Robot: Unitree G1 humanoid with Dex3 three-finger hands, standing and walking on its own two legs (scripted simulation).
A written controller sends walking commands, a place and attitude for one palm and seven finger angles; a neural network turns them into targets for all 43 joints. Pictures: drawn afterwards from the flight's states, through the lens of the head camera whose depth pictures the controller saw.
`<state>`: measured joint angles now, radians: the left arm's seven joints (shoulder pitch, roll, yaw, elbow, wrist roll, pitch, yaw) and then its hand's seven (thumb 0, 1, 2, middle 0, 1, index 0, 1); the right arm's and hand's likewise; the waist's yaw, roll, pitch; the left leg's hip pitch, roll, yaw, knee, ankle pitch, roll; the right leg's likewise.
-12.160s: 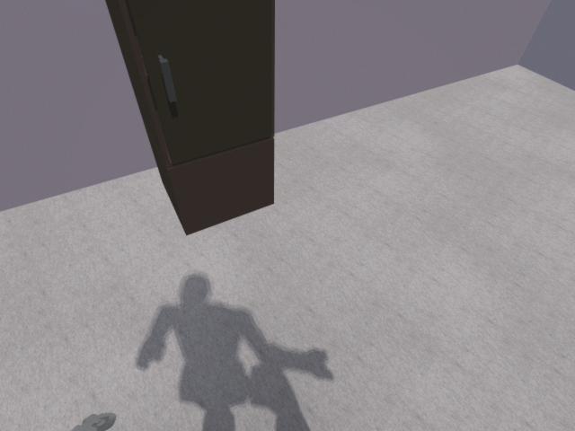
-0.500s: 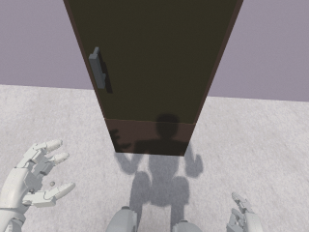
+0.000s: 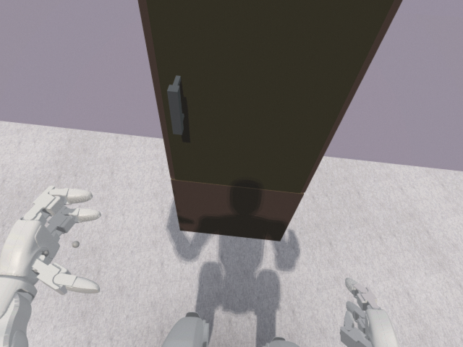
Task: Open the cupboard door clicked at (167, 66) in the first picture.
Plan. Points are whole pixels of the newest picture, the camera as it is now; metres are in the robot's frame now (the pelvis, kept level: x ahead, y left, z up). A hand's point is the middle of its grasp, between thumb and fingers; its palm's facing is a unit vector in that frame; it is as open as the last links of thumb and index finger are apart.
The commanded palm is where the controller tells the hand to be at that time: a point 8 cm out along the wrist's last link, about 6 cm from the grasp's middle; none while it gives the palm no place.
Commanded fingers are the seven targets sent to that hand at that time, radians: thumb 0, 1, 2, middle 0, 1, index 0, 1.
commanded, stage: raise the hand with hooked fingers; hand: left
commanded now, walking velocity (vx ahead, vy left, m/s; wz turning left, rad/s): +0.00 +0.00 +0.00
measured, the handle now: (177, 105) +0.58 +0.16 +0.06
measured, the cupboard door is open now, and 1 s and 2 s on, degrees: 0 0 0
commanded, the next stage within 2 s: move the hooked fingers beside the handle in 0.78 s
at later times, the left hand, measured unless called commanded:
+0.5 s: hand (83, 217) +0.30 +0.26 +0.06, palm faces -0.03 -1.00 -0.03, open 14.0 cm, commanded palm +0.27 +0.31 +0.07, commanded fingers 0.00 -0.50 0.30 -0.30 -1.20 -0.30 -1.20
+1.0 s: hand (97, 213) +0.31 +0.24 +0.06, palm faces -0.02 -1.00 -0.03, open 14.0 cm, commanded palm +0.29 +0.29 +0.07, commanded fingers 0.00 -0.50 0.30 -0.30 -1.20 -0.30 -1.20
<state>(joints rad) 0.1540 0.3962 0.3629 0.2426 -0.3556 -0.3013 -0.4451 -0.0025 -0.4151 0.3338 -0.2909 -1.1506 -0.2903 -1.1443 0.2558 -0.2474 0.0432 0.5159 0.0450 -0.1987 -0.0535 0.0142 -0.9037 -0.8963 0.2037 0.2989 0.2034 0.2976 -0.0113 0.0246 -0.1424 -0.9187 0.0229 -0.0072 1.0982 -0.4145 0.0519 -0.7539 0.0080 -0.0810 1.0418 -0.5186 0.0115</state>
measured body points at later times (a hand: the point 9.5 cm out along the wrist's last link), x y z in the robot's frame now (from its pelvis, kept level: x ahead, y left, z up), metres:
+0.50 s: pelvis +0.01 +0.00 +0.01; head +0.07 +0.02 +0.45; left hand +0.29 +0.32 +0.06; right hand +0.14 -0.26 -0.06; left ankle +0.07 +0.08 -0.66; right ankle +0.00 -0.14 -0.66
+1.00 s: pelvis +0.01 -0.02 +0.00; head +0.07 -0.01 +0.45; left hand +0.30 +0.30 +0.06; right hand +0.17 -0.28 -0.08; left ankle +0.07 +0.08 -0.66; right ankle +0.00 -0.14 -0.66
